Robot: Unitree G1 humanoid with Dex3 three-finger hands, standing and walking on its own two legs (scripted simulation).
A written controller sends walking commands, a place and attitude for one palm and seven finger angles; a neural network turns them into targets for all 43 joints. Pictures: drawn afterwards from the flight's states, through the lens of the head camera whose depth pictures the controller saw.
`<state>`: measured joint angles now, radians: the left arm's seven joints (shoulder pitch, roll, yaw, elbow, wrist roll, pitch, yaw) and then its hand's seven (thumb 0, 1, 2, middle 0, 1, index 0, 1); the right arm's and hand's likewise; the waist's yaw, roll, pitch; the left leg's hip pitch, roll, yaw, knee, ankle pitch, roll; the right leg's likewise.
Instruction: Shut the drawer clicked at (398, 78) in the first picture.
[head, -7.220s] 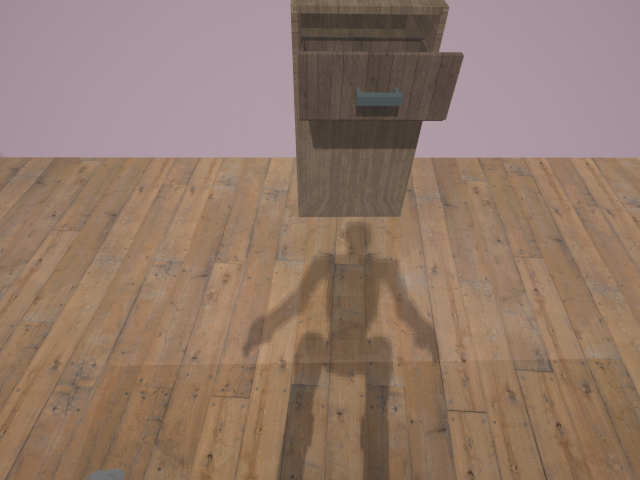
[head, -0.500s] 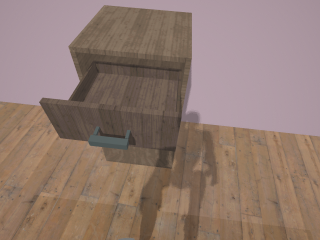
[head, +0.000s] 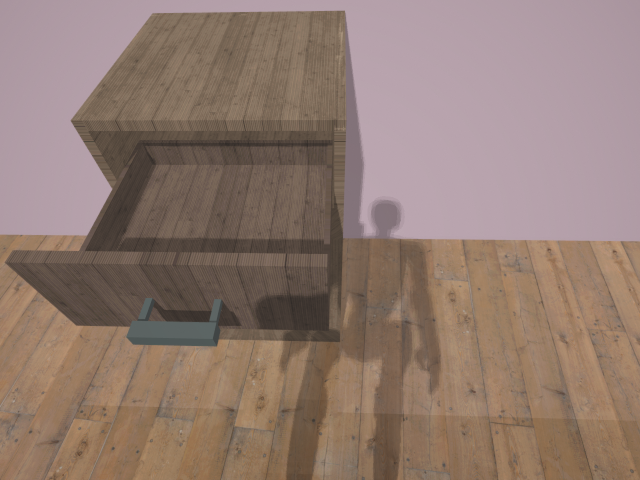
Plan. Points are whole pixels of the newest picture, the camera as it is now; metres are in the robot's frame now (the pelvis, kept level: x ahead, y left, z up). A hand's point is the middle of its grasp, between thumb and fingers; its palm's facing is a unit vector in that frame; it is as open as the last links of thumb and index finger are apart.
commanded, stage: come to a stop and stand still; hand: left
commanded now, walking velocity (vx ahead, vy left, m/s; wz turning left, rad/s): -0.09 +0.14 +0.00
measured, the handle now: (178, 319) +0.32 +0.22 -0.01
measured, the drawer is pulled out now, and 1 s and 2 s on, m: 0.28 0.28 0.28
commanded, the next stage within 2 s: look again from close up in 0.86 s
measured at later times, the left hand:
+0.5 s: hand out of the picture -0.05 +0.21 -0.17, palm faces +0.06 -0.97 -0.23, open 7.4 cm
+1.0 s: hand out of the picture -0.08 +0.18 -0.17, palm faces +0.02 -0.98 -0.18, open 7.3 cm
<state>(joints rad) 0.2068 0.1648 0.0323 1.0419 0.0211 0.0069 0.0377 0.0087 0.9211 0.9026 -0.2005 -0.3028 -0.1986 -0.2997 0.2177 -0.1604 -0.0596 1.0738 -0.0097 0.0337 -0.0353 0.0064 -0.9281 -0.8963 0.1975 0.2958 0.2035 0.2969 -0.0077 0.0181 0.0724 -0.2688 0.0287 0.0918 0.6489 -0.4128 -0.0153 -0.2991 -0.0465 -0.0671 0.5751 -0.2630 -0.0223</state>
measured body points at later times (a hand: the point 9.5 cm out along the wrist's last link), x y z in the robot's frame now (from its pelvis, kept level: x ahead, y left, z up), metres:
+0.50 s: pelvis -0.06 +0.02 +0.00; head -0.04 +0.02 +0.45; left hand -0.05 +0.26 -0.15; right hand -0.03 -0.20 -0.16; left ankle -0.06 +0.15 -0.73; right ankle -0.06 -0.09 -0.74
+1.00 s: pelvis -0.07 +0.02 +0.01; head -0.06 +0.02 +0.46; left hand -0.08 +0.23 -0.15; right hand -0.12 -0.19 -0.15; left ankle -0.06 +0.15 -0.73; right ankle -0.06 -0.09 -0.73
